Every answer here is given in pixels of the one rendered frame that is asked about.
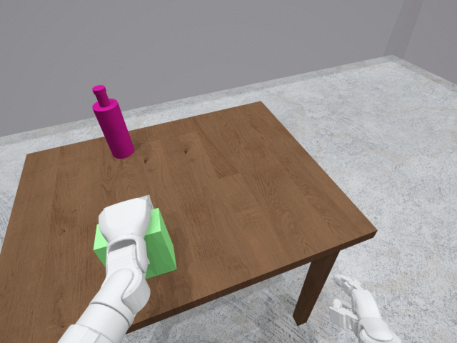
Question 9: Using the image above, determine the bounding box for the right robot forearm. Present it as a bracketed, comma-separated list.
[358, 317, 402, 343]

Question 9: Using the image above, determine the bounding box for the robot left hand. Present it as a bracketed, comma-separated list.
[99, 195, 154, 265]

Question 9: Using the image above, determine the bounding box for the table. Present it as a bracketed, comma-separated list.
[0, 101, 378, 343]

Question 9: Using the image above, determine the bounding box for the left robot forearm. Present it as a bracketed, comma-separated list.
[57, 234, 151, 343]

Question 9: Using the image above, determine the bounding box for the sponge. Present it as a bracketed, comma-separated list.
[94, 208, 176, 279]

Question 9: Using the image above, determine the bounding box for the robot right hand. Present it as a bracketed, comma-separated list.
[329, 274, 383, 338]

